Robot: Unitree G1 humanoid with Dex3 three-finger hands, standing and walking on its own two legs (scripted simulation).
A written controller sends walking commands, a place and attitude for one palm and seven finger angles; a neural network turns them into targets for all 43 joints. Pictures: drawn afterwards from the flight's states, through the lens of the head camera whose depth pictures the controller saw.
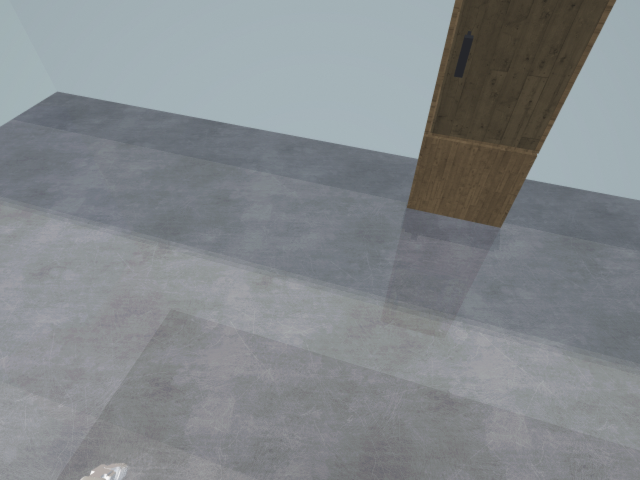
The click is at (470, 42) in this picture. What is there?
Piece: cupboard door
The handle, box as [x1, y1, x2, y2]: [454, 31, 473, 77]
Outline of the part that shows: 470,31 468,31 467,34 464,36 454,76 462,76 473,36 470,34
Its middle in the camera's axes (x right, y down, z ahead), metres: +0.45 -0.59 +1.23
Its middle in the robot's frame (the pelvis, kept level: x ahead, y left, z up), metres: +1.33 -0.39 -0.03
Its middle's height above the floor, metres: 0.74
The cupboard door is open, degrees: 0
